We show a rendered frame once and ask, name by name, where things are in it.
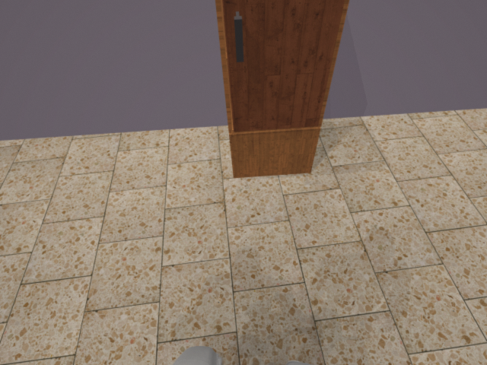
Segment cupboard door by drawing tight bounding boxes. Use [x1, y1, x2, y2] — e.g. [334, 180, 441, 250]
[222, 0, 345, 132]

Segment handle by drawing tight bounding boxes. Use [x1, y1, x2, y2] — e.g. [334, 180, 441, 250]
[234, 11, 244, 62]

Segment robot left thigh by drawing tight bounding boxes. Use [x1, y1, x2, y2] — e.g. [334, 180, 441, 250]
[173, 346, 222, 365]

